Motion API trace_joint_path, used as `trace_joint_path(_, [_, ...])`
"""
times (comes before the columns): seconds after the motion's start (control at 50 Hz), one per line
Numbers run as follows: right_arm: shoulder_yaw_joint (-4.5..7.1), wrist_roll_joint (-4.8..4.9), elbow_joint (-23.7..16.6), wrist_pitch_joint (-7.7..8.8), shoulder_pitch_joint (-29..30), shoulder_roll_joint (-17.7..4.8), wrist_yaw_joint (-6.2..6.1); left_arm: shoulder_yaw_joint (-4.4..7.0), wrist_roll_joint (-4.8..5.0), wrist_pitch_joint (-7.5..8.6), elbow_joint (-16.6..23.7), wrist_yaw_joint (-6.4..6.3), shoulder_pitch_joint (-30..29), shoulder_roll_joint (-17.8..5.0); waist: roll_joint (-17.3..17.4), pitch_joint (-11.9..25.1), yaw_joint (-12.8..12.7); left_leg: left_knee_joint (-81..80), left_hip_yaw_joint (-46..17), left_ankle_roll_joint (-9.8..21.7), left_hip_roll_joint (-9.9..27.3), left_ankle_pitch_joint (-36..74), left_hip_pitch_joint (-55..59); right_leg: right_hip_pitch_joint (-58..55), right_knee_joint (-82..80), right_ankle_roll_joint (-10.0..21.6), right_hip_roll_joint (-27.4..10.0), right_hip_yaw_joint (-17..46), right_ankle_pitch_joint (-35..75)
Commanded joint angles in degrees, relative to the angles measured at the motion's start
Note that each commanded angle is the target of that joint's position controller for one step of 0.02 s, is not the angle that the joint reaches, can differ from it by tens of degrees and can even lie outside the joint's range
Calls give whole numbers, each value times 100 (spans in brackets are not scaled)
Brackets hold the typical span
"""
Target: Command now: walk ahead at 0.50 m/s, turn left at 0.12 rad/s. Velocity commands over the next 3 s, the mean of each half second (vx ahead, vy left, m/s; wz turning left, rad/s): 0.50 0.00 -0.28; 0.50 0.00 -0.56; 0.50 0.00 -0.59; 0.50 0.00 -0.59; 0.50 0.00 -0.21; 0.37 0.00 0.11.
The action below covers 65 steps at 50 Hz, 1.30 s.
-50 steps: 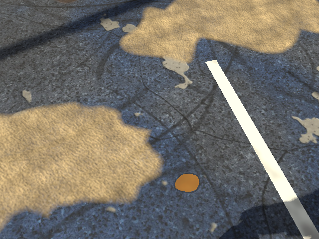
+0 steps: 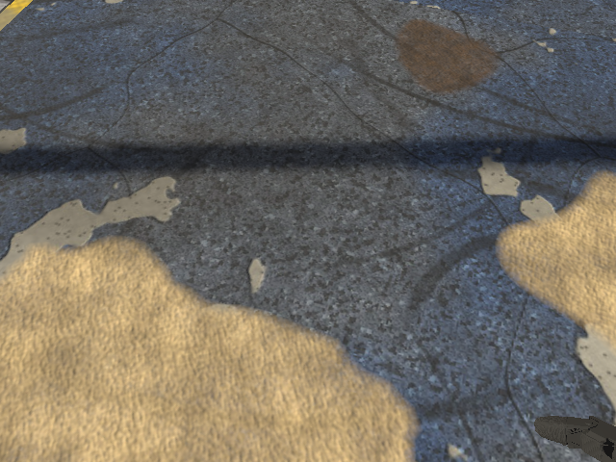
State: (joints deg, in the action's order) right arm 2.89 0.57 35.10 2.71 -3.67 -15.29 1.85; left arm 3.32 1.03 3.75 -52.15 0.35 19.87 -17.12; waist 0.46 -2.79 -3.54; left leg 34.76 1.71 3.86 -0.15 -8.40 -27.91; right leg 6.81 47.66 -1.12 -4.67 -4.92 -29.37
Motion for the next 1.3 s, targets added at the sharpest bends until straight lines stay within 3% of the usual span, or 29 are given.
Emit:
trace_joint_path(0.02, [354, -33, 170, 71, -1878, -1091, -57, 93, 220, 314, 712, 73, -467, -803, 697, 1494, 1020, -1569, -3214, 1362, 2008, -157, 4298, 3880, 2828, 242, 31, 833, -20])
trace_joint_path(0.04, [297, -24, 178, 104, -1519, -916, -55, 75, 162, 312, 701, 42, -608, -727, 349, 1063, 813, -1653, -2501, 1171, 1758, 356, 3505, 3699, 2488, 254, -215, 795, 501])
trace_joint_path(0.08, [213, -101, 173, 173, -1026, -593, -37, 112, 60, 182, 599, 40, -440, -657, 432, 675, 420, -2062, -1679, 997, 1445, 820, 2400, 3058, 2036, 193, -471, 894, 1107])
trace_joint_path(0.14, [250, -122, 341, 344, -921, -621, -57, 83, 76, -47, 538, 12, -301, -382, 372, 427, 228, -2585, -1024, 1016, 1427, 1014, 1845, 2906, 1737, 54, -434, 1005, 1589])
trace_joint_path(0.22, [272, -175, 569, 393, -1059, -671, -161, 89, 31, -65, 697, 18, -781, -305, 253, 122, 340, -2771, -229, 806, 1303, 1204, 2017, 3375, 663, -22, -276, 1186, 2823])
trace_joint_path(0.34, [326, -80, 870, 307, -1429, -875, -249, -35, -4, -12, 1113, 221, -1794, -84, 126, -239, 765, -2743, 496, 567, 1416, 1416, 2687, 3379, -918, 176, -103, 619, 3547])
trace_joint_path(0.4, [373, -4, 987, 152, -1542, -984, -284, -26, 0, -10, 1386, 341, -2045, -143, 194, -251, 775, -2267, 639, 464, 1619, 2297, 3382, 3548, -1187, 384, 25, 354, 2804])
trace_joint_path(0.44, [414, 10, 951, 53, -1413, -1150, -345, 57, 8, -34, 1464, 386, -1800, -306, 427, 74, 540, -1543, 811, 312, 1624, 4234, 3571, 2949, -1189, 600, 365, -6, 2190])
trace_joint_path(0.48, [415, 32, 903, -45, -1257, -1237, -409, 298, 27, -62, 1243, 338, -562, -729, 469, 803, -186, 235, 1024, 67, 1400, 5271, 3192, 1193, -1456, 933, 840, -202, 2126])
trace_joint_path(0.5, [352, -16, 823, -5, -1300, -1124, -439, 492, 28, -106, 1063, 231, 355, -1173, 44, 1344, -602, 1847, 1034, -180, 1160, 3863, 1966, -554, -1655, 1240, 463, 653, 2364])
trace_joint_path(0.52, [83, -219, 545, 159, -1890, -234, -328, 595, 69, -103, 1067, 166, 387, -1758, -1514, 1804, 45, 3974, 663, -601, -71, -1770, -723, -2575, -1997, 2326, -1053, 3843, 1773])
trace_joint_path(0.54, [86, -36, 500, 410, -1448, -569, -220, 472, 22, -42, 1208, 173, 575, -1399, -977, 2620, -320, 4742, -709, -521, -309, -2588, -1487, -3174, -2822, 2644, -1455, 5384, 1254])
trace_joint_path(0.56, [157, 182, 328, 541, -897, -835, -150, 394, -21, -1, 1188, 162, 403, -1083, -701, 1881, -433, 4671, -858, -379, 29, -2106, -1974, -2769, -2956, 2320, -1295, 4525, 1469])
trace_joint_path(0.58, [120, 145, 278, 611, -723, -797, -160, 348, 14, 23, 1244, 150, 54, -913, -251, 1295, -213, 4151, -793, -293, 289, -1614, -1882, -1909, -2961, 2102, -1036, 3792, 1875])
trace_joint_path(0.6, [152, -7, 311, 618, -657, -814, -203, 294, 9, 21, 1331, 139, -350, -736, -12, 881, 48, 3607, -737, -320, 469, -1362, -1550, -1031, -3024, 1954, -829, 3281, 2465])
trace_joint_path(0.62, [204, -79, 326, 557, -738, -885, -216, 232, -60, 23, 1448, 114, -591, -580, -83, 737, 258, 3338, -757, -358, 587, -1203, -1101, -423, -3161, 1915, -678, 2946, 2993])
trace_joint_path(0.7, [151, -154, 249, 318, -748, -619, -237, 283, -46, 32, 1518, 7, -643, -776, -182, 461, 460, 2220, -516, -691, 572, -744, -674, 676, -3450, 1901, -389, 2275, 3749])
trace_joint_path(0.78, [34, -133, 59, 332, 121, -390, -191, 328, 26, -48, 1440, -101, -365, -891, -441, 340, 107, 370, -391, -817, 214, 956, -163, 1065, -3334, 1472, 73, 1817, 3093])
trace_joint_path(0.88, [134, -5, -83, 436, 522, -686, -82, 327, 61, -141, 1328, -126, 27, -841, -624, 379, -16, -579, -628, -681, 0, 936, 156, 430, -2774, 1270, -207, 2607, 2274])
trace_joint_path(0.94, [282, -9, 90, 522, -228, -899, -94, 294, 21, -167, 1410, -129, -152, -693, -795, 572, 457, -967, -535, -333, 18, 522, 1186, 363, -2020, 1011, -90, 2832, 2442])
trace_joint_path(0.96, [368, -110, 161, 554, -903, -1121, -136, 185, -20, -142, 1495, -106, -191, -395, -536, 1146, 789, -870, -1012, -25, 605, 363, 2367, 760, -915, 806, 204, 2510, 2310])
trace_joint_path(0.98, [480, -228, 242, 526, -1622, -1606, -176, 65, 0, -99, 1632, -112, 369, -3, 714, 2000, 747, -1042, -2947, 697, 1909, -295, 4362, 2319, 1004, 400, 958, 1711, 699])
trace_joint_path(1.0, [498, -111, 433, 449, -1900, -1559, -116, 51, 119, -62, 1718, -113, 651, -242, 1933, 2154, 669, -1618, -4936, 1189, 2571, -1880, 4792, 3658, 2228, 262, 862, 1450, -587])
trace_joint_path(1.02, [364, -52, 312, 422, -1596, -1034, -128, 179, 143, -88, 1617, -118, 299, -764, 1088, 1377, 808, -1804, -4373, 967, 2327, -2575, 4183, 4021, 2724, 207, 526, 1564, -85])
trace_joint_path(1.06, [239, -103, 294, 336, -1106, -710, -161, 226, 11, -146, 1761, -103, -416, -800, 435, 491, 725, -1930, -2766, 644, 1814, -1374, 2868, 3838, 2562, 164, 185, 1271, 717])
trace_joint_path(1.08, [194, -127, 331, 329, -960, -590, -173, 245, 2, -165, 1802, -75, -495, -722, 506, 297, 604, -2064, -2269, 589, 1617, -852, 2464, 3658, 2321, 163, 28, 1267, 940])
trace_joint_path(1.12, [189, -116, 411, 363, -898, -558, -181, 212, 65, -225, 1822, -24, -407, -483, 676, 225, 478, -2322, -1608, 583, 1449, -309, 2075, 3356, 2068, 142, -107, 1129, 1131])
trace_joint_path(1.18, [266, -106, 581, 408, -968, -777, -188, 158, 25, -272, 1952, -15, -655, -315, 458, 155, 471, -2542, -1020, 741, 1541, 426, 2106, 3579, 1546, 31, -187, 1081, 1538])
trace_joint_path(1.3, [315, -61, 836, 304, -1113, -1034, -226, 65, 22, -184, 2110, 158, -1493, -146, 296, -4, 758, -2544, 175, 521, 1391, 1149, 2440, 3301, -271, 81, -103, 653, 3030])
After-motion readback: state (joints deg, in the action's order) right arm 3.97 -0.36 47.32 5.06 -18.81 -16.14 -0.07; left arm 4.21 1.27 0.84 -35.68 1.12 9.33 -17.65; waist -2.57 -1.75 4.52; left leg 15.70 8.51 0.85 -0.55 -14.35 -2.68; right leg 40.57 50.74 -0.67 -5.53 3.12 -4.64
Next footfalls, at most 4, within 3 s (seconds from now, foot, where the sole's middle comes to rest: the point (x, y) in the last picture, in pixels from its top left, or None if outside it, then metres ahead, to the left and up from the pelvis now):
0.50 right None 0.42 -0.16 -0.76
0.96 left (364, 329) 0.74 -0.06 -0.76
1.48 right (527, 320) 0.79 -0.45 -0.76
1.94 left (547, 216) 1.12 -0.55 -0.76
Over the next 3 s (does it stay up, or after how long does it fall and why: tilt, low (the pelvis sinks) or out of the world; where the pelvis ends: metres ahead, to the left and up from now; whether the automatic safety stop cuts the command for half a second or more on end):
stays up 1.12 -0.96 0.00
